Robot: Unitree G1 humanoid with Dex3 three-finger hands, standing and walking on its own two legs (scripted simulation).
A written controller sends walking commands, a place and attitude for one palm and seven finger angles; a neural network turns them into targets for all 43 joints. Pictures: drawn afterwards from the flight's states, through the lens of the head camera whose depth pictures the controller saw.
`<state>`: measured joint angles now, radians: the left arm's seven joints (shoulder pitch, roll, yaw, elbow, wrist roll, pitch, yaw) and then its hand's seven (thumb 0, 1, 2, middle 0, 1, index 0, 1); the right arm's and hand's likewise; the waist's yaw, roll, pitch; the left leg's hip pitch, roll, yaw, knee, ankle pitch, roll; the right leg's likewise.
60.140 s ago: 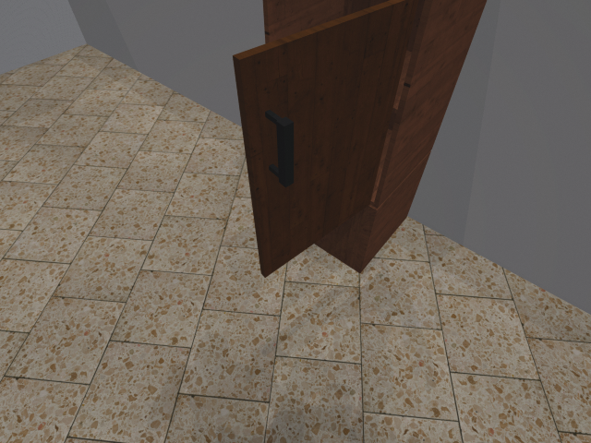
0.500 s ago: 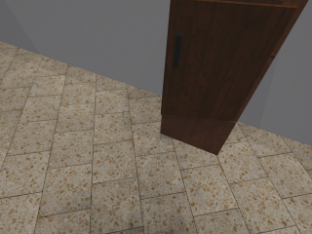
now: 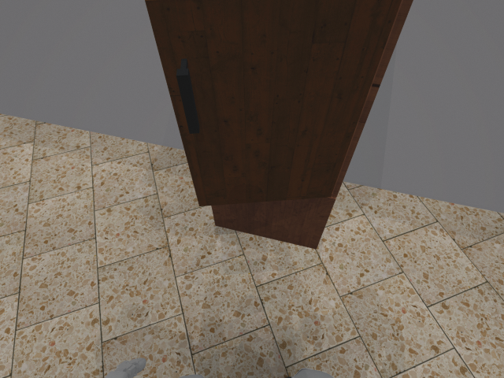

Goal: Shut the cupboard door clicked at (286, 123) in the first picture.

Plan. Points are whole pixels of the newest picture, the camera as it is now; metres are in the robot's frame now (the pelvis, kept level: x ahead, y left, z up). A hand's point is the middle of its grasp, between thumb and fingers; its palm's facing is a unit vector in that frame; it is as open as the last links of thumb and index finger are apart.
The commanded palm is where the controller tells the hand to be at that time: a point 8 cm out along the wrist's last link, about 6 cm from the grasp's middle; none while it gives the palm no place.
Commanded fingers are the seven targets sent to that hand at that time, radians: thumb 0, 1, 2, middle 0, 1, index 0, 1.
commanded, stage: take the last steps up to it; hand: left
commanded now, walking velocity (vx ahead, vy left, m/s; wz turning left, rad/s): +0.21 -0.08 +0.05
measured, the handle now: (189, 97) +0.59 +0.13 +0.09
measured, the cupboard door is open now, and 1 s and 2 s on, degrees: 19 19 19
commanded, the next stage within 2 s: come to a stop and stand still in 0.14 s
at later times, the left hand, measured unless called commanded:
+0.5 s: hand (177, 365) +0.16 +0.15 -0.17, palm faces +0.07 -0.98 -0.20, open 7.3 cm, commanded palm none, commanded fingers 0.00 0.90 0.90 -0.20 -0.30 -0.20 -0.30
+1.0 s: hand (147, 355) +0.18 +0.20 -0.16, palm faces +0.04 -0.96 -0.27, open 7.4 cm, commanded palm none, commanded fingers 0.00 0.90 0.90 -0.20 -0.30 -0.20 -0.30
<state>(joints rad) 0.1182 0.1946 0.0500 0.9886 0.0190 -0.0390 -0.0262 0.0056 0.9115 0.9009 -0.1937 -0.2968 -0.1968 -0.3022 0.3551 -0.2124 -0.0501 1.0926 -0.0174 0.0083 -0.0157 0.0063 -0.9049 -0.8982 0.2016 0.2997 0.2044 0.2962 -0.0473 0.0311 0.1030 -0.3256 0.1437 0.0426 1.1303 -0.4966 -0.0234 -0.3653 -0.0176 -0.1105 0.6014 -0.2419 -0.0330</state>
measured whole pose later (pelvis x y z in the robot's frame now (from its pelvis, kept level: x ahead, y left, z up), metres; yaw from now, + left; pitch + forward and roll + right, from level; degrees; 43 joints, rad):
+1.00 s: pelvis +0.13 +0.00 +0.00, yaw +0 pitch -2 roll +0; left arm 0.23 0.22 0.00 0.97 0.02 0.04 0.04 0.01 0.91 0.90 -0.20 -0.30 -0.20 -0.30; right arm 0.21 -0.18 -0.01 0.88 -0.02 0.01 -0.02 0.00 -0.91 -0.90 0.20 0.30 0.20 0.30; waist 0.02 0.00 0.04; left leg -0.23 -0.02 0.12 0.63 -0.37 0.06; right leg -0.30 -0.08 0.02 0.65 -0.30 0.01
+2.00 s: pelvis +0.15 -0.04 +0.02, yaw +0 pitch -1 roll +1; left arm 0.24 0.16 -0.01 1.11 0.01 -0.01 0.03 0.01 0.93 0.90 -0.20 -0.30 -0.20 -0.30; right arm 0.25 -0.17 0.00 1.11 -0.01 -0.02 -0.03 0.00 -0.91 -0.90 0.20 0.30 0.20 0.30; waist 0.00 0.01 0.05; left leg -0.13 0.02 0.10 0.42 -0.28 0.00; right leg -0.21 -0.03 0.00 0.48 -0.25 0.01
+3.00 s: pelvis +0.12 -0.03 -0.04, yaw +5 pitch +9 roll -2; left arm 0.45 0.23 0.13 -0.17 -0.27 -0.30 -0.21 0.02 0.90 0.90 -0.94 -1.11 -0.94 -1.11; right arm 0.30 -0.26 0.01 0.53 0.02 -0.24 -0.07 0.01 -0.90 -0.90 0.20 0.30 0.21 0.30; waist 0.01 0.03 -0.08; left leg -0.66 0.02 0.00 1.00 -0.49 0.01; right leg -0.66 -0.06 -0.08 0.95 -0.43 0.02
